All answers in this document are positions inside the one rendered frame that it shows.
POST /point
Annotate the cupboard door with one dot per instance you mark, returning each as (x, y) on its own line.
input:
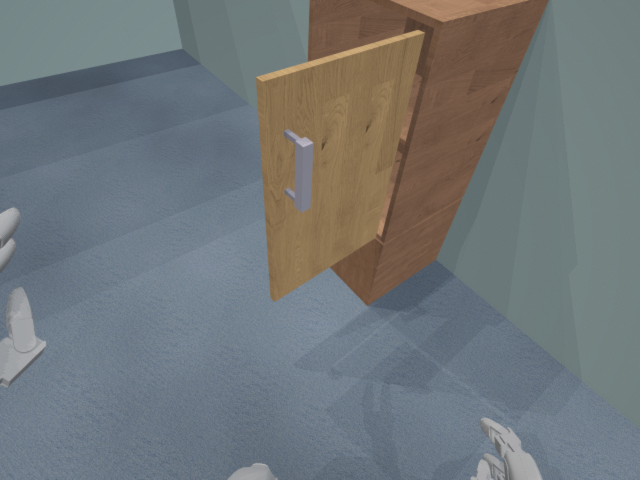
(352, 106)

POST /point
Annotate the robot left hand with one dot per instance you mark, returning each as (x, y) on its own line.
(23, 348)

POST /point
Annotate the handle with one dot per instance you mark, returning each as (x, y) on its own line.
(303, 171)

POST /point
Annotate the robot left shin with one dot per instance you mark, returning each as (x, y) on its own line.
(261, 466)

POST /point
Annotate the robot right hand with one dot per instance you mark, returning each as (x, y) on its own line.
(517, 465)

